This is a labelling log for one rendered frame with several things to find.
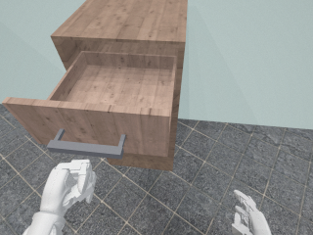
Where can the left robot forearm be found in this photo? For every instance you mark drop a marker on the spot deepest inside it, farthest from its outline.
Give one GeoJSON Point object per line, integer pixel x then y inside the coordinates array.
{"type": "Point", "coordinates": [46, 223]}

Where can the left robot hand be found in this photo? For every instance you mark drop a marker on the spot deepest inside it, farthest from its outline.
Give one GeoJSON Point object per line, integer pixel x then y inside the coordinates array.
{"type": "Point", "coordinates": [77, 177]}

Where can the right robot hand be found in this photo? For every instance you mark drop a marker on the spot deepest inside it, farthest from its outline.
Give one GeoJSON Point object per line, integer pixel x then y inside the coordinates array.
{"type": "Point", "coordinates": [254, 221]}

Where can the cabinet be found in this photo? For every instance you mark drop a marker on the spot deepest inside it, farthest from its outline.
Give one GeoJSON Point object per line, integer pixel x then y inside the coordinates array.
{"type": "Point", "coordinates": [152, 27]}

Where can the drawer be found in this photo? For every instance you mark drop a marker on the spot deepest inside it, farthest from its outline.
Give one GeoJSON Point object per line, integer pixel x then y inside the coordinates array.
{"type": "Point", "coordinates": [103, 95]}

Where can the handle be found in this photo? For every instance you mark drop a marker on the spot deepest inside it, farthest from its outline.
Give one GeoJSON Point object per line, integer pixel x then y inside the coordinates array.
{"type": "Point", "coordinates": [86, 149]}

